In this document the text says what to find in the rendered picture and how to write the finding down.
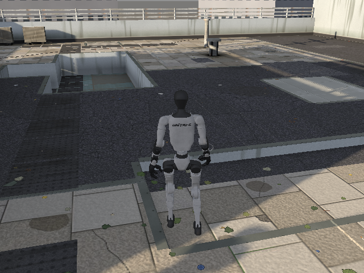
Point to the robot right hand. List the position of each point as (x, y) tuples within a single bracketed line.
[(202, 157)]

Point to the robot left hand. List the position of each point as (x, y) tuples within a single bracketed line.
[(152, 171)]

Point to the robot left upper arm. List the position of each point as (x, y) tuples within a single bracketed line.
[(164, 120)]

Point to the robot right forearm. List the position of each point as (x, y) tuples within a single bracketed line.
[(205, 149)]

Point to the robot left forearm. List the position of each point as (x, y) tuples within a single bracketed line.
[(155, 154)]

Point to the robot right shin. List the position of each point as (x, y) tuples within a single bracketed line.
[(197, 208)]

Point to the robot left foot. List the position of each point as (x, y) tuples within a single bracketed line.
[(170, 222)]

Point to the robot right upper arm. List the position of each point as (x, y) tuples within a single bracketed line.
[(201, 129)]

